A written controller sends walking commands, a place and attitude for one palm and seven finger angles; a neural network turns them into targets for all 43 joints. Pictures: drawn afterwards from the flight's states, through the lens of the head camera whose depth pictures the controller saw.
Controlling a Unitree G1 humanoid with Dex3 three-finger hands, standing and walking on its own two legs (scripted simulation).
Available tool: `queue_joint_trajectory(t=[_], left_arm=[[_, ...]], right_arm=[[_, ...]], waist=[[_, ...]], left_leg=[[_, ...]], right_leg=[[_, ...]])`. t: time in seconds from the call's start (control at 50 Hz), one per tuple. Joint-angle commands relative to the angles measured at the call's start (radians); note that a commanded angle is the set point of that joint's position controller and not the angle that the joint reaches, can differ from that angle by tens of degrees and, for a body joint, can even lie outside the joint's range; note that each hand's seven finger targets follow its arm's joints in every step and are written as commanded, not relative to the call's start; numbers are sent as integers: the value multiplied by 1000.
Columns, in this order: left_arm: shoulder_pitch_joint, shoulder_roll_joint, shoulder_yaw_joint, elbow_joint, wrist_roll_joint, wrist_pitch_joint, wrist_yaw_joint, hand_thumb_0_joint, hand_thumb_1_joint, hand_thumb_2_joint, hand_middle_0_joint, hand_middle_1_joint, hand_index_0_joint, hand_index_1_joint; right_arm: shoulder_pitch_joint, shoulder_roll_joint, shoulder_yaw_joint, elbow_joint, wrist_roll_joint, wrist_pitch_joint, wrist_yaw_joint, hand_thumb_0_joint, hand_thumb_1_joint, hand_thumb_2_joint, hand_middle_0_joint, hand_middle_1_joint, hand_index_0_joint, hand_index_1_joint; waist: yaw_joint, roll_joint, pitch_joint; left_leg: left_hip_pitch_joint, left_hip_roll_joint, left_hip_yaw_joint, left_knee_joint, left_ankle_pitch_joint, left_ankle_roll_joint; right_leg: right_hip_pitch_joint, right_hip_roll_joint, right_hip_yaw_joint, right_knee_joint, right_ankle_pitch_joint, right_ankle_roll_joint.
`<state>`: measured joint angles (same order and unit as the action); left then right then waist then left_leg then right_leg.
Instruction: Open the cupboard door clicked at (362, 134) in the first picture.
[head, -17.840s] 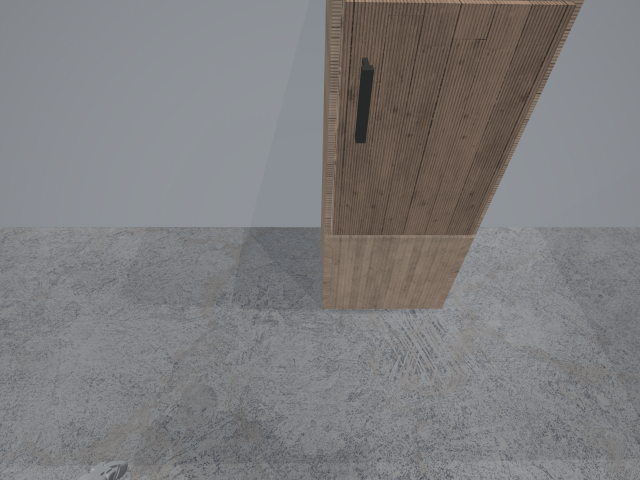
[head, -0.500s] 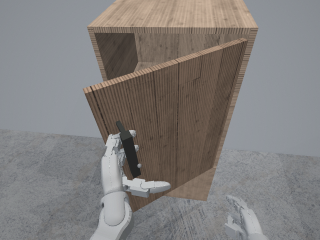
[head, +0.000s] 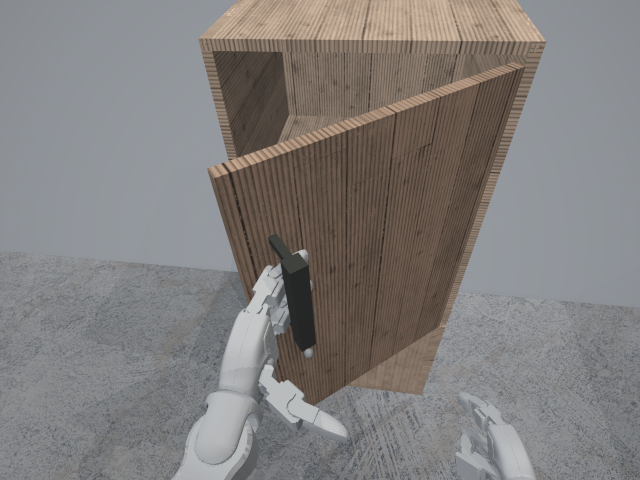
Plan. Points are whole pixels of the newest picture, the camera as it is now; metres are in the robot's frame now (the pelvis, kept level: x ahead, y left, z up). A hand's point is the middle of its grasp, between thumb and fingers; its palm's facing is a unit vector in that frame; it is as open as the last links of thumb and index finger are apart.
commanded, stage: slide the hand sideways off the handle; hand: left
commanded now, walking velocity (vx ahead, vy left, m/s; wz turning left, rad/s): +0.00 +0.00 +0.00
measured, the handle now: (291, 295) +0.30 +0.06 +0.11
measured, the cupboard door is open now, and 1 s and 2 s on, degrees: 40 40 40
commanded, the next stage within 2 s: draw the hand back to the body in 1.00 s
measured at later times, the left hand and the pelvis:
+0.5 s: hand (286, 375) +0.20 +0.05 +0.11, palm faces -0.12 -0.99 +0.01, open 16.1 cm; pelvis +0.00 +0.00 +0.00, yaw -2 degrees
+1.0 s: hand (219, 401) +0.18 +0.11 +0.11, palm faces -0.06 -1.00 -0.03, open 16.3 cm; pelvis +0.02 -0.01 -0.01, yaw -1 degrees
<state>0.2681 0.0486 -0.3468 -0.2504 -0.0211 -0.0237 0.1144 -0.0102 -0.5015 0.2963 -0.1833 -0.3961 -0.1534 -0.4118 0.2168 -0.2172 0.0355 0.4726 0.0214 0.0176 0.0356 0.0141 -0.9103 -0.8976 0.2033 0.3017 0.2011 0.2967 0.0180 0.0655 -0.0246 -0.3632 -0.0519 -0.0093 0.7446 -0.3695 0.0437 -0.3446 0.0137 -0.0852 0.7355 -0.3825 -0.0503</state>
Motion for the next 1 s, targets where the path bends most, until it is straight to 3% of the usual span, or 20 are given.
queue_joint_trajectory(t=[0.0, 0.06, 0.12, 0.14, 0.2, 0.24, 0.38, 0.4, 0.52, 0.56, 0.7, 0.74, 0.8, 0.94, 0.98], left_arm=[[-207, -91, -55, -283, -23, -103, -28, 0, -500, 300, -150, -300, -150, -300], [-154, -80, -35, -275, 14, -85, 28, 0, -500, 300, -150, -300, -150, -300], [-149, -45, 1, -267, 35, -68, 55, 0, -500, 300, -150, -300, -150, -300], [-122, -31, 18, -254, 37, -63, 59, 0, -500, 300, -150, -300, -150, -300], [-92, -24, 42, -265, 17, -56, 51, 0, -500, 300, -150, -300, -150, -300], [-37, -15, 60, -287, 8, -55, 44, 0, -500, 300, -150, -300, -150, -300], [86, 36, 123, -359, -13, -66, 16, 0, -500, 300, -150, -300, -150, -300], [90, 20, 100, -380, -14, -71, 7, 0, -500, 300, -150, -300, -150, -300], [186, 84, 167, -429, -43, -105, -51, 0, -500, 300, -150, -300, -150, -300], [215, 85, 163, -463, -54, -119, -75, 0, -500, 300, -150, -300, -150, -300], [357, 140, 252, -485, -107, -146, -143, 0, -500, 300, -150, -300, -150, -300], [368, 151, 267, -498, -115, -153, -157, 0, -500, 300, -150, -300, -150, -300], [379, 172, 302, -500, -132, -167, -180, 0, -500, 300, -150, -300, -150, -300], [482, 208, 373, -503, -183, -195, -247, 0, -500, 300, -150, -300, -150, -300], [466, 174, 334, -514, -192, -201, -262, 0, -500, 300, -150, -300, -150, -300]], right_arm=[[-147, -67, -21, -193, 10, -87, -18, 0, -900, -900, 200, 300, 200, 300], [-150, -62, -16, -200, 4, -80, -6, 0, -900, -900, 200, 300, 200, 300], [-163, -62, -11, -203, 3, -60, -5, 0, -900, -900, 200, 300, 200, 300], [-167, -62, -9, -203, 1, -54, -8, 0, -900, -900, 200, 300, 200, 300], [-179, -59, -4, -210, 1, -40, -12, 0, -900, -900, 200, 300, 200, 300], [-179, -59, -7, -214, 2, -36, -11, 0, -900, -900, 200, 300, 200, 300], [-162, -66, -11, -234, -2, -30, -12, 0, -900, -900, 200, 300, 200, 300], [-156, -68, -10, -238, -3, -33, -10, 0, -900, -900, 200, 300, 200, 300], [-111, -82, -19, -247, 0, -64, -21, 0, -900, -900, 200, 300, 200, 300], [-99, -86, -23, -253, 2, -81, -22, 0, -900, -900, 200, 300, 200, 300], [-58, -95, -30, -256, 7, -131, -39, 0, -900, -900, 200, 300, 200, 300], [-53, -98, -34, -254, 9, -143, -41, 0, -900, -900, 200, 300, 200, 300], [-44, -99, -36, -247, 11, -160, -51, 0, -900, -900, 200, 300, 200, 300], [-44, -97, -49, -227, 21, -192, -63, 0, -900, -900, 200, 300, 200, 300], [-45, -97, -47, -235, 23, -200, -64, 0, -900, -900, 200, 300, 200, 300]], waist=[[-28, -129, -124], [-6, -90, -124], [-4, -117, -96], [9, -118, -90], [6, -129, -77], [19, -113, -94], [5, -109, -71], [0, -91, -75], [-12, -113, -83], [-12, -75, -98], [-4, -115, -110], [-2, -88, -117], [-9, -94, -114], [4, -91, -145], [-9, -85, -114]], left_leg=[[75, 46, -72, -138, 79, -3], [71, 49, -72, -156, 78, -8], [53, 47, -55, -161, 52, -7], [52, 45, -56, -165, 52, -7], [51, 44, -37, -166, 38, -5], [62, 47, -35, -169, 62, -7], [52, 48, -20, -146, 88, -6], [50, 45, -19, -141, 93, -4], [18, 39, -13, -97, 115, 2], [22, 40, -16, -89, 125, 0], [-47, 35, -16, -42, 137, -1], [-48, 35, -17, -33, 147, -1], [-75, 32, -19, -13, 135, -2], [-94, 32, -28, 11, 180, -4], [-96, 32, -29, 8, 166, -3]], right_leg=[[-45, -5, 50, -145, 70, 9], [-36, -3, 40, -127, 72, 2], [-30, -3, 52, -150, 38, 3], [-19, -3, 53, -156, 36, 2], [-10, -6, 66, -185, 13, 6], [9, -3, 65, -183, 38, 2], [1, -1, 75, -186, 82, 9], [-1, -2, 81, -183, 91, 9], [-16, -6, 101, -174, 136, 19], [-25, -5, 95, -155, 151, 18], [-23, -14, 117, -138, 191, 32], [-27, -13, 113, -124, 205, 31], [-43, -19, 126, -126, 195, 38], [-29, -21, 116, -87, 295, 45], [-66, -14, 97, -83, 257, 43]])
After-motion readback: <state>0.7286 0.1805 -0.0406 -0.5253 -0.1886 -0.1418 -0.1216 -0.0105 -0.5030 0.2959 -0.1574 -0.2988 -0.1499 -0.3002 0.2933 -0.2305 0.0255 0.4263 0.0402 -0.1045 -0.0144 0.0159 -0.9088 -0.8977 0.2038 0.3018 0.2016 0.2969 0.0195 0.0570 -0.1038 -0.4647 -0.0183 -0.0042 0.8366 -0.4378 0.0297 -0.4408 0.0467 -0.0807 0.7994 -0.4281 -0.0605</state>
